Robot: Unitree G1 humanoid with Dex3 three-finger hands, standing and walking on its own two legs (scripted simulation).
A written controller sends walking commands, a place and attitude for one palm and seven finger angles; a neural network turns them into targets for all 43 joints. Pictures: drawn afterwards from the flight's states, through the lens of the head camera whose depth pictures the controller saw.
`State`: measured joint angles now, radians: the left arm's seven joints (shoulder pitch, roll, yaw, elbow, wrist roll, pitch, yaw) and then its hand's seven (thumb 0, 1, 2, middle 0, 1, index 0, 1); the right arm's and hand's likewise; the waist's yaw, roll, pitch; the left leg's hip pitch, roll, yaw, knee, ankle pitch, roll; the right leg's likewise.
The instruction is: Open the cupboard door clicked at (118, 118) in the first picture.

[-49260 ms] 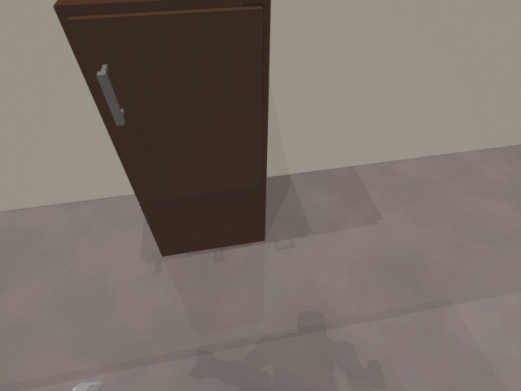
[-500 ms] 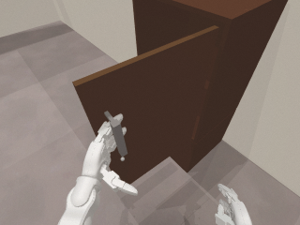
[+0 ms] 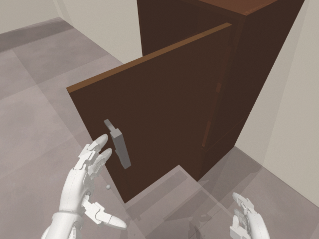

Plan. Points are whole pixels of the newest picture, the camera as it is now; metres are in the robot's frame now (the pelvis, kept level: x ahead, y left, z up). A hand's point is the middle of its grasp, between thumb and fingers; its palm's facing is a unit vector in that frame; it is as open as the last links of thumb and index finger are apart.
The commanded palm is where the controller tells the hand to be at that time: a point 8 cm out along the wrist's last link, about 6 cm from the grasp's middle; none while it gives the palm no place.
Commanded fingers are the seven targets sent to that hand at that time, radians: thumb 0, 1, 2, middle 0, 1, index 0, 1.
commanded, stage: slide the hand sideways off the handle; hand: left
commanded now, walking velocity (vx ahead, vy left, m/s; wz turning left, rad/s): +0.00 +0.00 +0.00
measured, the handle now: (117, 145) +0.31 +0.13 +0.09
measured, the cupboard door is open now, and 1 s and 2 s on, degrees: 86 86 86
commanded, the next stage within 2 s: draw the hand back to the body in 0.40 s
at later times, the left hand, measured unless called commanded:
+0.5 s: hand (80, 203) +0.18 +0.18 +0.08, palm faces +0.01 -1.00 -0.07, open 16.3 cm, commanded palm +0.15 +0.23 +0.09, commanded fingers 0.00 -0.50 0.30 -0.15 -0.30 -0.15 -0.30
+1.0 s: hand (50, 198) +0.17 +0.22 +0.12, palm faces +0.04 -0.99 -0.09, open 16.2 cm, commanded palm +0.13 +0.27 +0.14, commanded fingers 0.00 -0.29 0.39 -0.16 -0.30 -0.16 -0.30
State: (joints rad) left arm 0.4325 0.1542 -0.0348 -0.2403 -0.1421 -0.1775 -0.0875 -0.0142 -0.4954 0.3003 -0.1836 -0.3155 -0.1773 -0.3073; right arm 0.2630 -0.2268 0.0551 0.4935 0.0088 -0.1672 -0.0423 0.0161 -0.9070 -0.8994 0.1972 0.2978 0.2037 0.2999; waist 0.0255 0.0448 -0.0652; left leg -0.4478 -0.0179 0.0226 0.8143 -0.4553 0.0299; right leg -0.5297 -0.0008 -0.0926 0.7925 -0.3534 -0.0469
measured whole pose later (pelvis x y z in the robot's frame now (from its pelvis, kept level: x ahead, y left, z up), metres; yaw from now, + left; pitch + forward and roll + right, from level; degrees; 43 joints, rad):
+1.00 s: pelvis +0.00 +0.01 +0.01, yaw +1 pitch +1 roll -2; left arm 0.52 0.28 0.23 -0.33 -0.31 -0.10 -0.29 -0.01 -0.48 0.31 -0.15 -0.30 -0.15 -0.30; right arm 0.24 -0.24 0.07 0.56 0.05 -0.28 -0.08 0.02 -0.91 -0.90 0.20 0.30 0.20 0.30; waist 0.05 0.06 -0.06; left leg -0.37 -0.02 -0.01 0.79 -0.45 0.05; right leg -0.41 0.00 -0.12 0.71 -0.32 -0.03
